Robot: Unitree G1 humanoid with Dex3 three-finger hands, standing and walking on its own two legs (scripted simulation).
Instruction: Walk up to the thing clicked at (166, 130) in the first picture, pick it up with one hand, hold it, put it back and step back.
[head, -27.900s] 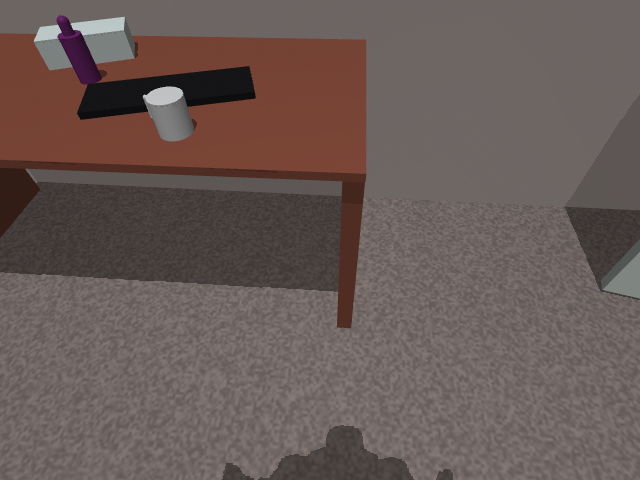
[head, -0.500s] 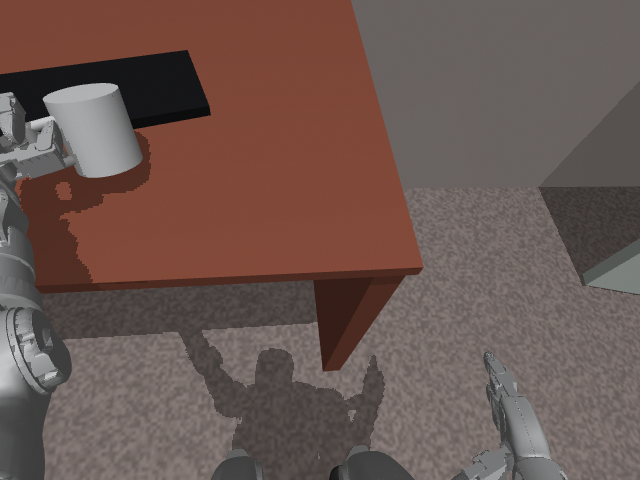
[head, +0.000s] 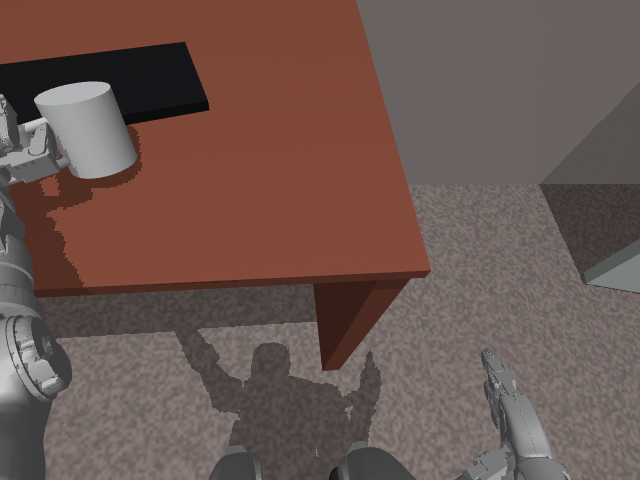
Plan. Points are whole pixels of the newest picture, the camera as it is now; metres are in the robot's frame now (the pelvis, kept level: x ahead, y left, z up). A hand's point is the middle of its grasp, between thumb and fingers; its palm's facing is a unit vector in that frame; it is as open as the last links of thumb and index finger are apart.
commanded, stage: lower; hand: left
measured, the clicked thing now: (76, 134) +0.54 +0.27 +0.07
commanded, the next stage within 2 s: loosen in 0.02 s
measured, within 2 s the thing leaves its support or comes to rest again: rests again in 1.14 s
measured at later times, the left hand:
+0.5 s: hand (33, 141) +0.50 +0.30 +0.10, palm faces +0.35 -0.94 +0.02, open 4.6 cm
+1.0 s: hand (39, 148) +0.48 +0.29 +0.10, palm faces +0.32 -0.95 +0.03, open 12.2 cm
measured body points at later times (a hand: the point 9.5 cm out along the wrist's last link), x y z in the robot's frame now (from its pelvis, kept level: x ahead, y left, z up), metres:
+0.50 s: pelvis -0.02 +0.00 -0.01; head +0.10 +0.04 +0.42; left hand +0.47 +0.35 +0.10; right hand +0.14 -0.25 -0.04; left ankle +0.00 +0.10 -0.68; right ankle -0.01 -0.14 -0.68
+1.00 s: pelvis -0.03 -0.01 -0.02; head +0.08 +0.04 +0.42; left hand +0.46 +0.34 +0.10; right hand +0.14 -0.25 -0.03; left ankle +0.00 +0.10 -0.68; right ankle -0.01 -0.14 -0.68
